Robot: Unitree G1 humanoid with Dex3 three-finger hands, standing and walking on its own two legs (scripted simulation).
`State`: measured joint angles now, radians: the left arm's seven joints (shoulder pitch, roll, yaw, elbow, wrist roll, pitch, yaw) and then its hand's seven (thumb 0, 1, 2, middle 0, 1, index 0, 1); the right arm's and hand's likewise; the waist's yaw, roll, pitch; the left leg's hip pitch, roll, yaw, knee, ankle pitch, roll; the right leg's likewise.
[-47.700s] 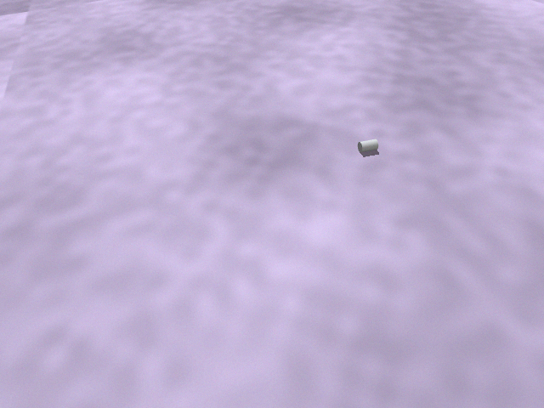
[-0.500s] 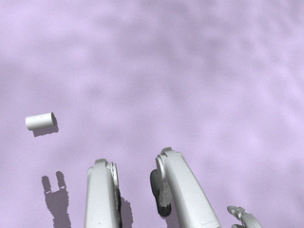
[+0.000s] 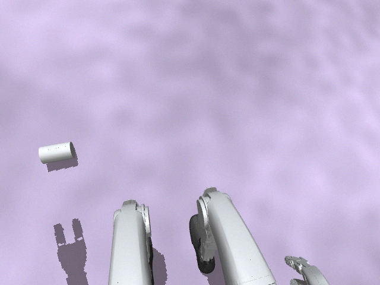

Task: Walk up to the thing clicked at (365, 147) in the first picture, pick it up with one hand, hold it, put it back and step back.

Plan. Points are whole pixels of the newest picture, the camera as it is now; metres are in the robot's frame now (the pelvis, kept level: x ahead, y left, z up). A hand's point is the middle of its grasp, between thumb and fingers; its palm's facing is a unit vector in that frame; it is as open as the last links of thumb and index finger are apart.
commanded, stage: go down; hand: left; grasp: from above
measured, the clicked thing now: (57, 152) +0.51 +0.38 -0.49
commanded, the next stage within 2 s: approach in 0.46 s
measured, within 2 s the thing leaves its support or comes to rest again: neither
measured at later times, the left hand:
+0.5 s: hand out of the picture +0.45 +0.41 -0.03, palm faces -0.44 -0.08 -0.89, open 12.9 cm
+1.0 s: hand out of the picture +0.45 +0.39 -0.17, palm faces -0.50 -0.07 -0.86, open 12.5 cm
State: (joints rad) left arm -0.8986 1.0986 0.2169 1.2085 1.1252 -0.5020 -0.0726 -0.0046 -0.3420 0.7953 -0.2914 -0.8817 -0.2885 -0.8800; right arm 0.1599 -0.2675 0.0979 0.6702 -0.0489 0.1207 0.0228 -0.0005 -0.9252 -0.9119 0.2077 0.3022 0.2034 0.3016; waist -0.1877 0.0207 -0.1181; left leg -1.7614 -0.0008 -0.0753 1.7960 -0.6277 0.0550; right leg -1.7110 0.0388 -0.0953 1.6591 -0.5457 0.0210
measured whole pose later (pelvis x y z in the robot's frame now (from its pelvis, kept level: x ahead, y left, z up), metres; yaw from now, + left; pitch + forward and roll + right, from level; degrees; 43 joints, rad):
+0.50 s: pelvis +0.00 +0.00 +0.01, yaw +0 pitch +33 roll -9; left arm -0.87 1.08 0.21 1.21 1.13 -0.50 -0.05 0.00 -0.34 0.79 -0.30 -0.89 -0.30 -0.88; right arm 0.17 -0.26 0.10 0.67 -0.04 0.12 0.02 0.00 -0.93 -0.91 0.21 0.30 0.20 0.30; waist -0.19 0.02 -0.13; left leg -1.74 0.00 -0.07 1.78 -0.63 0.06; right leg -1.69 0.04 -0.09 1.64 -0.55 0.02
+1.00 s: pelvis -0.01 -0.01 -0.07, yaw -2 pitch +36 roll -10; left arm -1.01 1.13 0.19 1.41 1.26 -0.58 0.09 0.00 -0.26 0.76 -0.36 -0.77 -0.35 -0.77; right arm 0.12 -0.29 0.12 0.68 -0.10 0.10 0.06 0.00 -0.91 -0.90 0.21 0.30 0.20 0.30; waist -0.23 0.00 -0.08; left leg -2.01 0.00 -0.07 2.03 -0.67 0.06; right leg -1.96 0.04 -0.10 1.90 -0.58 0.02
